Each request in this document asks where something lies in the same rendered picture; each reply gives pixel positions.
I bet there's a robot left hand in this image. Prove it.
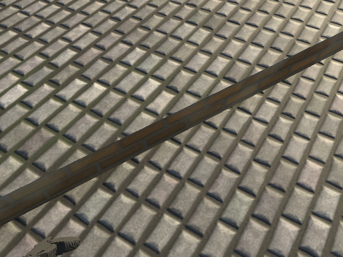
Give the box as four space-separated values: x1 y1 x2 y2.
22 237 80 257

